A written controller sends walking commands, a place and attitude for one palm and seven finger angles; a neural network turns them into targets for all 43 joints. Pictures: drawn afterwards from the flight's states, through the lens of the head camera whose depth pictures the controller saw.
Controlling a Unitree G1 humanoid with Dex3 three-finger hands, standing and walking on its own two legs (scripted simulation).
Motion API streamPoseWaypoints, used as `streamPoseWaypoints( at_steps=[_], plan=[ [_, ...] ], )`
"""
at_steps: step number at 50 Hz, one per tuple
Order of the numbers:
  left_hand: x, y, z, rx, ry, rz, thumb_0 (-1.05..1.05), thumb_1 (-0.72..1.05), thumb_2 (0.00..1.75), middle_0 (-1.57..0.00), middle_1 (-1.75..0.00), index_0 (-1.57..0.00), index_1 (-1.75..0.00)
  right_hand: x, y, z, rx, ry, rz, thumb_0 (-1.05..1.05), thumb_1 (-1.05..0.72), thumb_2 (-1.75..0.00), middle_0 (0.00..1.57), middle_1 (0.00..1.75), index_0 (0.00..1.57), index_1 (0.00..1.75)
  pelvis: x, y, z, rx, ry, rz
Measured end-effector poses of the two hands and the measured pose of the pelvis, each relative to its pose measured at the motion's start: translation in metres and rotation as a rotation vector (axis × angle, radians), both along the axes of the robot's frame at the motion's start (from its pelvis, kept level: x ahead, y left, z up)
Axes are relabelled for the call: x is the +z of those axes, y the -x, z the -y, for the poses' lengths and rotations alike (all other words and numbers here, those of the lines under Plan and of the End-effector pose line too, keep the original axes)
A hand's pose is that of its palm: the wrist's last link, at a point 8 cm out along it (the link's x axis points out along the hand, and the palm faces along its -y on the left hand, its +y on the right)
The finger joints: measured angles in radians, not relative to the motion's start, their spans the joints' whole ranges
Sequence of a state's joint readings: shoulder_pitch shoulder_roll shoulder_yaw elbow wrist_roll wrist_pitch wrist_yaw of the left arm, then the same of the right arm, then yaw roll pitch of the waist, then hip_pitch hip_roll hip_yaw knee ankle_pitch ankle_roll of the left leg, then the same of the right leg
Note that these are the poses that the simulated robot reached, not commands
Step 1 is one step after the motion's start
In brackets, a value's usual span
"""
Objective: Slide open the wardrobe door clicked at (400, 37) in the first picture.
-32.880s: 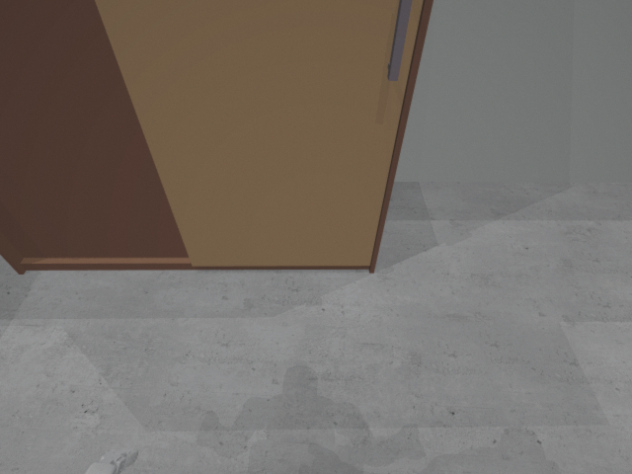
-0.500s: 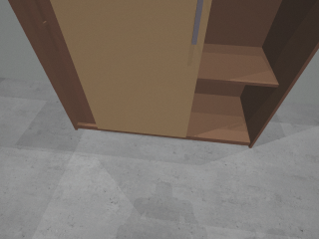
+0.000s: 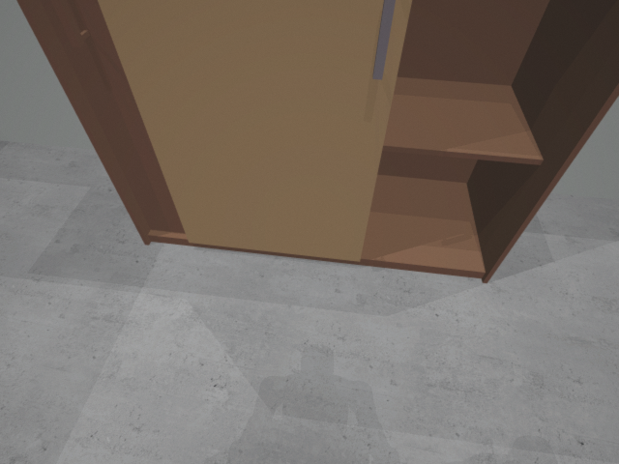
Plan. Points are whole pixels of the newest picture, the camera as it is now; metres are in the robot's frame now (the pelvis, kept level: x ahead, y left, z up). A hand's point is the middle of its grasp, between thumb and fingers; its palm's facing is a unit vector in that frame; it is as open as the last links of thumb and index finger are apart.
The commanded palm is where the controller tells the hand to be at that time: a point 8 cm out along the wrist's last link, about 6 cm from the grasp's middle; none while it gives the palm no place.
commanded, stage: look to check the result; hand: right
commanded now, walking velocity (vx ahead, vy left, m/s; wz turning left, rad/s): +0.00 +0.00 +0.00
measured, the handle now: (385, 22) +0.91 -0.09 +0.16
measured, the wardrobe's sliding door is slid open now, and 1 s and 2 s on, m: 0.49 0.49 0.49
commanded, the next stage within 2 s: stand and wait in 0.24 s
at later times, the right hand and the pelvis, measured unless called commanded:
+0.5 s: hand out of the picture +0.01 -0.17 -0.18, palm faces -0.02 +0.98 -0.20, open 7.3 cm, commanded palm none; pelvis -0.01 +0.01 +0.00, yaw +0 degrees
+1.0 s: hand out of the picture +0.02 -0.17 -0.17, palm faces -0.02 +0.98 -0.21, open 7.3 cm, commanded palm none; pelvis +0.00 +0.02 +0.00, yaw +0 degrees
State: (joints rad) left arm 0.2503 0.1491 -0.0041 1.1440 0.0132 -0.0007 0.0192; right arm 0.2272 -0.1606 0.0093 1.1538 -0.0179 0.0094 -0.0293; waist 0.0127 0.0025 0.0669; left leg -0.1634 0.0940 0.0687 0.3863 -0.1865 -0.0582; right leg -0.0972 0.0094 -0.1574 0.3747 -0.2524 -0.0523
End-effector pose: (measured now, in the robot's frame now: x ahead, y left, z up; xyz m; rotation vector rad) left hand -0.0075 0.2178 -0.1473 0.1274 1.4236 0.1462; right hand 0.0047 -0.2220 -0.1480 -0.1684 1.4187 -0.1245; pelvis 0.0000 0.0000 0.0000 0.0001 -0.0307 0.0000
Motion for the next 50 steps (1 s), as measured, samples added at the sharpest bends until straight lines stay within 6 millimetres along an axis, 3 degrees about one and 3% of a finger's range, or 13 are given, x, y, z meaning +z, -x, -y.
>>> streamPoseWaypoints(
  at_steps=[31, 50],
  plan=[
    [0.001, 0.007, -0.014, 0.003, -0.005, -0.003, 0.00, 0.90, 0.90, -0.19, -0.30, -0.20, -0.30, 0.003, -0.005, -0.006, 0.010, 0.011, 0.026, 0.01, -0.91, -0.90, 0.20, 0.30, 0.20, 0.30, 0.001, 0.006, -0.010, -0.002, 0.003, 0.000],
    [0.004, -0.007, -0.028, -0.009, -0.023, 0.016, 0.00, 0.90, 0.90, -0.19, -0.30, -0.20, -0.30, 0.005, -0.016, -0.007, 0.017, 0.018, 0.047, 0.01, -0.91, -0.90, 0.20, 0.30, 0.20, 0.30, 0.002, 0.003, -0.015, -0.004, 0.001, -0.006]
  ],
)
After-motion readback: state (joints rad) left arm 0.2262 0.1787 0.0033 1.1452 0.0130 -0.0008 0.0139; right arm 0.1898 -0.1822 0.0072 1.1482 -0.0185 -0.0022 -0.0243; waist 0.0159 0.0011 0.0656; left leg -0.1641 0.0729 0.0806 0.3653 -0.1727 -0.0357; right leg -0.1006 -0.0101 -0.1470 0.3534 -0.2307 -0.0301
